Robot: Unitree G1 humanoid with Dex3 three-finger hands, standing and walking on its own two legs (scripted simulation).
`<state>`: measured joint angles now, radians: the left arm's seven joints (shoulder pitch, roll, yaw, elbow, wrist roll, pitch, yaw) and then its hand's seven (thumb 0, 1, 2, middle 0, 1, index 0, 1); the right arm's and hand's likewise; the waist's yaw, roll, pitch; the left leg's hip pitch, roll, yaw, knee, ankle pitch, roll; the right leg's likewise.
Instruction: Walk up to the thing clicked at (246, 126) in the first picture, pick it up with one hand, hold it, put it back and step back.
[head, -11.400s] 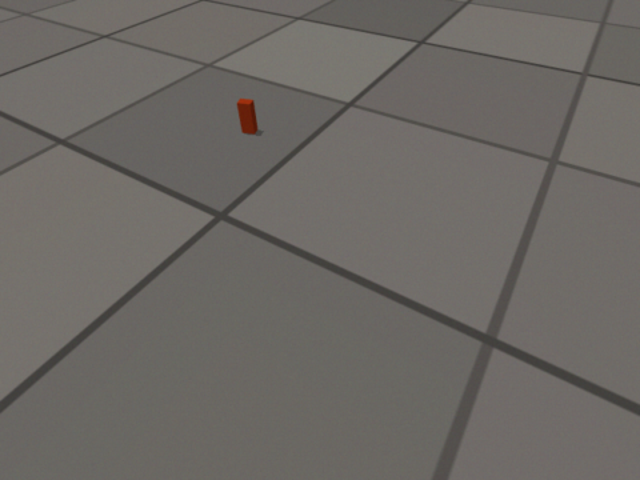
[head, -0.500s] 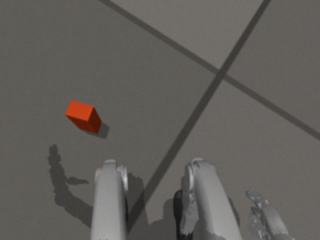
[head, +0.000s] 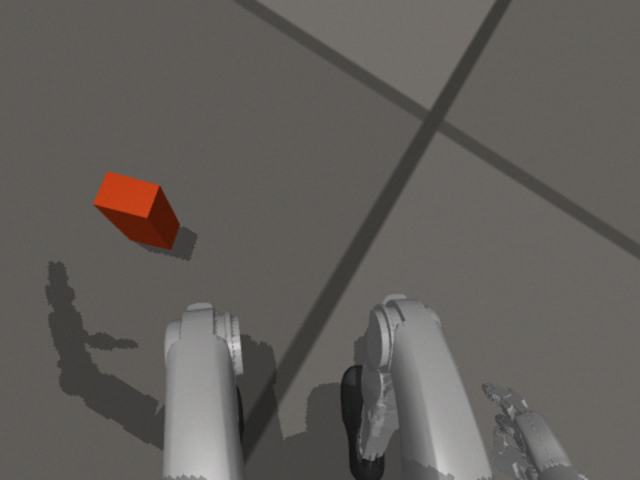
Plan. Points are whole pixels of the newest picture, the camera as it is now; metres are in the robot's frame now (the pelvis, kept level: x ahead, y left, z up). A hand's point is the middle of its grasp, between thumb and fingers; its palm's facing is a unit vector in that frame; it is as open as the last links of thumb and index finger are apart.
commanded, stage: go down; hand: left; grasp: from the side
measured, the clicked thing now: (143, 215) +0.50 +0.29 -0.30
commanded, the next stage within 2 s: approach in 0.32 s
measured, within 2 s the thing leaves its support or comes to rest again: neither
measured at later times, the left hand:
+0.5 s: hand out of the picture +0.39 +0.47 +0.01, palm faces +0.32 -0.95 -0.05, open 17.3 cm
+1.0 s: hand (25, 221) +0.44 +0.41 -0.18, palm faces +0.33 -0.94 +0.01, open 17.6 cm
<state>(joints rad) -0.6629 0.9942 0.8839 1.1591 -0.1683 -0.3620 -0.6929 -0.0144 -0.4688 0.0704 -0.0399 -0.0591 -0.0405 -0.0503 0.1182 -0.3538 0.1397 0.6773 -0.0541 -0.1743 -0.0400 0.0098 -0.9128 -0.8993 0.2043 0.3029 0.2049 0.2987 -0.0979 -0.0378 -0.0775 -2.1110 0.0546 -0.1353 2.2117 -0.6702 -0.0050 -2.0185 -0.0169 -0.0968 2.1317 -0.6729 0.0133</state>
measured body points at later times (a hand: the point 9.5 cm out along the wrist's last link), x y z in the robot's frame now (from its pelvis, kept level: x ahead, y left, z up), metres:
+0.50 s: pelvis +0.00 +0.01 -0.02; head +0.21 +0.10 +0.36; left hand +0.37 +0.52 +0.02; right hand +0.14 -0.27 -0.10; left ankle +0.09 +0.13 -0.36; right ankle +0.10 -0.13 -0.36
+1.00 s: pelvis -0.01 +0.01 -0.08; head +0.25 +0.14 +0.26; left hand +0.42 +0.46 -0.18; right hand +0.13 -0.26 -0.14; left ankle +0.09 +0.13 -0.36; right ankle +0.10 -0.13 -0.36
